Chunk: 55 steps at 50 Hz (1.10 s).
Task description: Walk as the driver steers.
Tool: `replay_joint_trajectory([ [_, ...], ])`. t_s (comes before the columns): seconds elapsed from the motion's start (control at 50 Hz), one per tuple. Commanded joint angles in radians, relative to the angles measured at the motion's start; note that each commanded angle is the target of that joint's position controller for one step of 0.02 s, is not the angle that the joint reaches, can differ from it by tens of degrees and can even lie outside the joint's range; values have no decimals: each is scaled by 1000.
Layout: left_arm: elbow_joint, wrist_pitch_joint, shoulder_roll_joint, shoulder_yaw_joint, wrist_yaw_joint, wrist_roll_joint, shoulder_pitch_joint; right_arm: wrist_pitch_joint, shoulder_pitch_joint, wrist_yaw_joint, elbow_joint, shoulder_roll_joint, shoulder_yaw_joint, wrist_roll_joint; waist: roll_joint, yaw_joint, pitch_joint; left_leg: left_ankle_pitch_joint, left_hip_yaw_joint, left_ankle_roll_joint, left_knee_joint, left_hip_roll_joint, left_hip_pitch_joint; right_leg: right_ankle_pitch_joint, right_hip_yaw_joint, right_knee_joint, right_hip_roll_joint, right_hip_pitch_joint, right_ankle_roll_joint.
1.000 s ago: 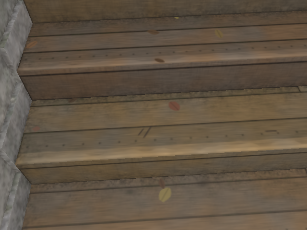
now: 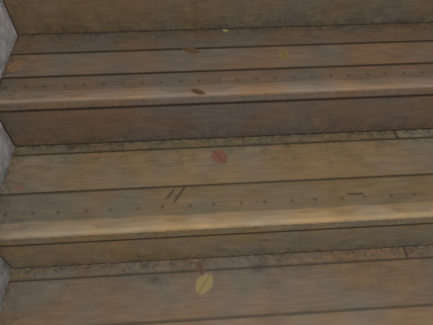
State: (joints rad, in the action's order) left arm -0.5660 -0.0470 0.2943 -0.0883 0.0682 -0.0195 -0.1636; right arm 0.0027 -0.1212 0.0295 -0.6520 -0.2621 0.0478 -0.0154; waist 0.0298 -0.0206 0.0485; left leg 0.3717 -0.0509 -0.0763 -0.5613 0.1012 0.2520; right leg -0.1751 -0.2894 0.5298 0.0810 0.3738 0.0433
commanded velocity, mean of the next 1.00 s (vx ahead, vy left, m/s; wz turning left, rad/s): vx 0.45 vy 0.00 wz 0.14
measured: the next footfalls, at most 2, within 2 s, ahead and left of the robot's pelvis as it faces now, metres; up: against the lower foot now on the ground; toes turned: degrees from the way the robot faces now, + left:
left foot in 0.02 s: +0.02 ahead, +0.09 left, +0.00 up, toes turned -5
right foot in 0.46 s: -0.07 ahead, -0.15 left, +0.00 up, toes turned -13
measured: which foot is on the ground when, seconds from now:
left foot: up 0.00-0.00, down 0.02-0.46, up 0.48-0.96, down 0.98-1.00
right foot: down 0.00-0.02, up 0.04-0.44, down 0.46-1.00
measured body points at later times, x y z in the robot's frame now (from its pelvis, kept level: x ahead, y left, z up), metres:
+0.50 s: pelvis -0.04 -0.03 +0.01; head -0.01 -0.04 +0.45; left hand +0.19 +0.16 -0.08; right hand -0.03 -0.32 -0.11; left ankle -0.02 +0.09 -0.72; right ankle -0.11 -0.13 -0.73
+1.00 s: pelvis +0.21 +0.01 -0.04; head +0.27 +0.01 +0.41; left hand +0.10 +0.24 -0.16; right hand +0.51 -0.13 -0.09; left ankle +0.33 +0.08 -0.57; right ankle -0.10 -0.15 -0.69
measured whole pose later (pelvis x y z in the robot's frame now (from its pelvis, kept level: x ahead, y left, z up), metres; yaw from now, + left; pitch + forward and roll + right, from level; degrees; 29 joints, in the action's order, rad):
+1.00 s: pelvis +0.21 +0.01 -0.04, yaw +13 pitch +4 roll +2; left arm -0.95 0.09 0.18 0.01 0.02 0.02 -0.50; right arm 0.03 0.08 -0.02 -0.52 -0.19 0.00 0.02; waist 0.00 0.02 0.06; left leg 0.60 0.21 0.20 -1.56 0.08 1.12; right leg -0.27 0.34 0.47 -0.17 -0.29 0.05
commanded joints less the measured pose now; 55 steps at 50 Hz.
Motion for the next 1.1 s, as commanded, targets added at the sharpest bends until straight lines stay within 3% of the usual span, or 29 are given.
replay_joint_trajectory([
  [0.02, 61, 4, 74, -31, -6, -11, -31, -19, -154, -3, -2, -163, 64, 20, -19, 24, -163, -243, -156, 88, 258, -203, -271, -149, -115, 159, -61, 78, -93],
  [0.04, 94, 12, 84, -39, -8, -4, -56, -15, -102, -12, 23, -243, 79, 77, -366, -5, -121, -421, -468, 283, 325, -500, -155, -477, 99, 520, 101, 304, -13],
  [0.06, 72, 14, 188, -69, -13, 9, -79, -25, 25, -16, 77, -147, 58, 90, -274, -34, -106, -448, -433, 341, 335, -563, -46, -462, 106, 776, -27, 299, 23],
  [0.08, 42, 5, 218, -81, -16, 6, -103, -27, 132, -5, 102, -80, 38, 78, -181, -70, -73, -383, -270, 298, 319, -463, 31, -366, 136, 866, -43, 255, 23],
  [0.12, 26, -1, 150, -63, -9, 17, -71, -32, 146, 22, 98, -88, 42, 31, -79, -41, -28, -305, -109, 237, 284, -337, -23, -177, 144, 888, -65, 333, 34],
  [0.22, 89, 4, 81, -27, -28, 5, 60, -5, -58, 60, 46, -117, 39, 53, -147, 67, -67, -416, 2, 297, 284, -364, -243, -96, 246, 696, -141, 433, 108],
  [0.32, 83, 13, 8, 17, -40, 34, 44, -10, -46, 14, 39, -146, 43, 32, -131, 49, -110, -405, 7, 344, 296, -366, -162, -240, 228, 381, -128, 160, 66],
  [0.34, 23, -18, 20, 16, -65, 77, -54, -13, -135, -13, -6, -87, 25, 60, -117, 51, -141, -306, 58, 295, 284, -322, -137, -295, 285, 265, -55, 25, 21],
  [0.36, 48, 4, -12, 23, -53, 29, 0, -26, -74, -17, 15, -139, 36, 14, -189, 46, -112, -104, -12, 314, 366, -337, -43, -272, 306, 212, -101, -34, 22],
  [0.38, 51, 17, 31, 15, -49, 14, 7, -26, -67, -16, 16, -179, 48, -8, -222, 42, -76, 17, -71, 316, 387, -354, -27, -296, 333, 166, -72, -49, 7],
  [0.44, -18, 63, 67, -3, -50, -4, -105, -24, -76, -5, 3, -178, 50, -29, -135, -30, -21, 141, -136, 264, 339, -329, 117, -114, 334, -214, -72, -298, -99],
  [0.46, -58, 76, 77, -9, -46, 1, -208, -38, -54, -9, 11, -116, 30, -23, -95, -81, -58, 104, -97, 208, 237, -272, 271, -105, 293, -241, -121, -517, -125],
  [0.48, -95, 83, 103, -12, -46, 19, -356, -56, 11, -19, 44, -6, -2, -12, 69, -145, -126, 164, 1, 135, -104, -161, 493, -169, 80, -256, -303, -726, -155],
  [0.5, -94, 97, 229, -50, -48, 35, -307, -76, 20, -19, 92, -31, 13, -22, 212, -112, -79, 164, 33, 100, -304, -133, 710, -474, -169, -315, -506, -620, -272],
  [0.54, -63, 148, 97, -16, -45, 22, -164, -76, -15, -27, 69, -118, 43, -40, 159, -49, -20, 4, -103, 101, -530, -179, 761, -438, -100, -384, -463, -543, -237],
  [0.56, -65, 128, 82, 5, -52, 92, -136, -41, -32, -51, 17, -98, 40, 78, 42, -23, -3, -76, -58, 100, -530, -137, 664, -312, 28, -428, -415, -449, -178],
  [0.58, -71, 129, 65, 7, -52, 85, -122, -23, -51, -70, 4, -92, 46, 89, 58, -3, 15, -138, -23, 94, -587, -138, 627, -165, 134, -430, -366, -404, -157],
  [0.66, -123, 146, 39, 15, -67, 65, -188, 10, -61, -85, -20, -46, 36, 61, 116, -6, -27, -204, 25, 103, -967, -153, 671, 28, 314, -371, -341, -394, -157],
  [0.84, -325, 181, 30, 37, -63, 104, -405, 39, 292, -23, 147, 33, 3, 60, 20, -17, 173, 171, 66, 226, -1531, -98, 1300, 119, 398, -326, -428, -598, -153],
  [0.9, -366, 187, 32, 54, -55, 108, -347, 22, 456, 3, 291, 111, -56, 37, -3, 53, 263, 340, 171, 253, -1352, -180, 1329, 458, 574, -415, -406, -535, -93],
  [0.92, -351, 185, 19, 64, -47, 100, -294, 13, 415, -4, 286, 91, -64, 41, -33, 88, 198, 260, 269, 265, -1139, -154, 1037, 734, 651, -422, -345, -402, -76],
  [0.94, -298, 177, 92, 59, -30, 50, -222, 13, 288, -40, 250, 47, -73, 24, -61, 138, 69, 64, 326, 279, -767, -97, 530, 1205, 652, -387, -321, -198, -126],
  [0.96, -287, 174, 176, 35, -21, 25, -270, 21, 156, -53, 207, 13, -47, 35, 6, 163, -110, -6, 306, 271, -678, -31, 242, 1502, 594, -196, -364, -225, -151],
  [0.98, -229, 149, 291, 18, -23, 4, -283, 38, -134, -66, 101, -42, -2, 26, 197, 226, -383, 269, 282, 294, -851, 159, 9, 2198, 558, 164, -423, -291, -207],
  [1.0, -168, 163, 317, -3, -64, -24, -226, 42, -294, -69, 69, -144, 38, 41, 216, 315, -433, 219, 58, 418, -661, 102, -194, 2098, 497, 568, -361, -89, -135],
  [1.02, -67, 191, 206, 19, -113, -19, -132, 40, -255, -54, 77, -296, 86, 39, -143, 284, -481, 333, -624, 584, -147, -170, -361, 687, 451, 1178, -51, 234, -42],
  [1.04, -31, 219, 124, 29, -150, 52, -20, 44, -186, -20, 85, -260, 83, 43, -148, 210, -530, 419, -929, 498, 156, -188, -342, 137, 233, 1305, 6, 313, -52],
  [1.08, 24, 206, -7, 61, -141, 68, 25, 23, -216, 9, -26, -242, 86, 25, 21, 124, -232, 187, -903, 376, 156, -179, -101, 91, 181, 1344, -63, 450, -80],
  [1.1, 46, 191, -75, 78, -120, 80, 46, -6, -211, 28, -49, -166, 70, 40, 72, 76, -95, -7, -791, 372, 93, -144, 76, 74, 174, 1346, -66, 468, -79],
])
Velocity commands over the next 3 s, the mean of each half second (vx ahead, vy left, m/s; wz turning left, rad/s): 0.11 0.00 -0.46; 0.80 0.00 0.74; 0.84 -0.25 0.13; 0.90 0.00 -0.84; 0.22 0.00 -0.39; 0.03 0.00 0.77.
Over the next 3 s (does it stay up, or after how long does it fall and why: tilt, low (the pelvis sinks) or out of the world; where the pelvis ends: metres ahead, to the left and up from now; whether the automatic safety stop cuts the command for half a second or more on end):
stays up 1.52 0.26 0.82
